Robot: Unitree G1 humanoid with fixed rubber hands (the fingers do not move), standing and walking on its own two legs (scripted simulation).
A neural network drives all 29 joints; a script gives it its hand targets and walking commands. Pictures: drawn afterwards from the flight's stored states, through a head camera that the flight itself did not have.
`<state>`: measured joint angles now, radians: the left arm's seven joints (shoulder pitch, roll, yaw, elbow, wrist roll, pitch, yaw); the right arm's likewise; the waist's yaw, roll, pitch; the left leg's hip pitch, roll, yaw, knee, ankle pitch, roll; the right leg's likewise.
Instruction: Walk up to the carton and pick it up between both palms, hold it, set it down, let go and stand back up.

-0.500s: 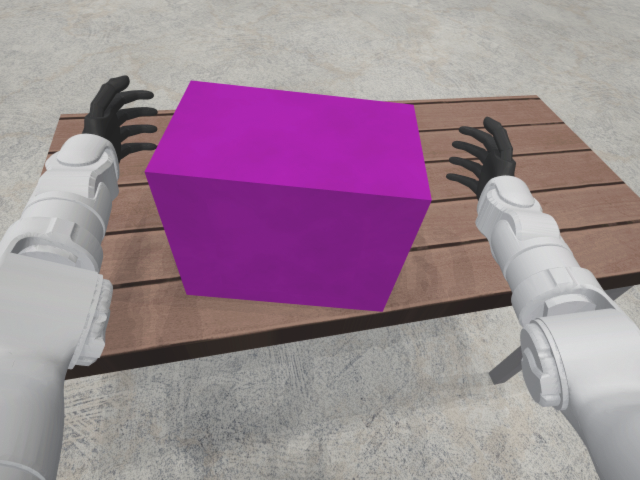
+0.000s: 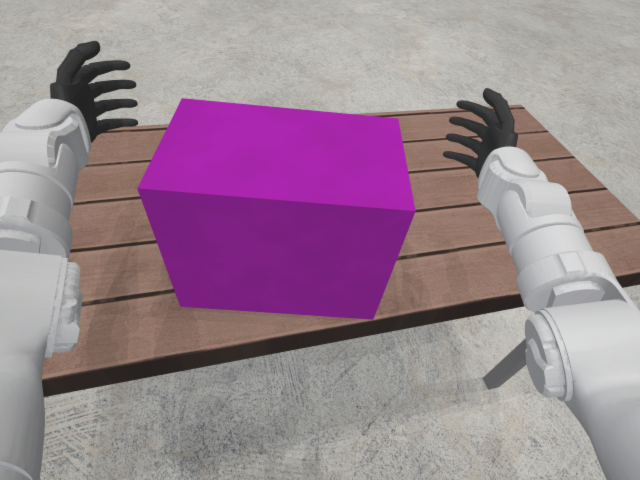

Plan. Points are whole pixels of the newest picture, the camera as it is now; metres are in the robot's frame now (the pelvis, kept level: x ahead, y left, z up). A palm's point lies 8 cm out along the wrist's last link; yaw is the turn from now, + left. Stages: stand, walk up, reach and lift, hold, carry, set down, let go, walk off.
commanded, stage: set down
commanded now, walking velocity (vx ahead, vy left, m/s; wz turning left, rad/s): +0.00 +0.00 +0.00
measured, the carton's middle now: (284, 216) +0.46 -0.01 +0.06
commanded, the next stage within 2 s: none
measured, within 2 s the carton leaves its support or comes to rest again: neither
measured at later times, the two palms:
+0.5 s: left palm (63, 178) +0.44 +0.24 +0.17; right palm (491, 217) +0.35 -0.25 +0.15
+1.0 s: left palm (44, 259) +0.37 +0.26 +0.12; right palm (488, 271) +0.29 -0.23 +0.12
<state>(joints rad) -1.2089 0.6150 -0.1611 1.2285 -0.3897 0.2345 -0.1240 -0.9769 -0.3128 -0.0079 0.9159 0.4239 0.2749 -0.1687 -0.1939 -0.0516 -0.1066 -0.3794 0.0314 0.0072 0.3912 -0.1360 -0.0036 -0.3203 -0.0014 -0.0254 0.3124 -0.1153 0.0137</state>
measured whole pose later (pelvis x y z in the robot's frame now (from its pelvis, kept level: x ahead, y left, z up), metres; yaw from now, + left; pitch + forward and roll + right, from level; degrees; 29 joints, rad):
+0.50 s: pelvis +0.01 +0.01 +0.00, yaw -1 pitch +0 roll -1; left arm -0.77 0.58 0.03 0.70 -0.34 0.39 -0.13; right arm -0.52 -0.29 -0.05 0.41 0.40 0.37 -0.19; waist -0.12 -0.06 -0.01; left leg -0.20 0.03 0.03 0.37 -0.16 0.00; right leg -0.15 0.00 0.01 0.28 -0.13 0.02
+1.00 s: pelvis +0.01 +0.01 +0.00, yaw -2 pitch -3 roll -1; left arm -0.38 0.53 0.09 0.30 -0.34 0.44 -0.14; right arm -0.16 -0.25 -0.09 0.03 0.35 0.44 -0.20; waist -0.04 -0.05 0.03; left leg -0.13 0.02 0.04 0.36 -0.17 0.01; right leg -0.10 -0.01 0.02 0.29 -0.14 0.03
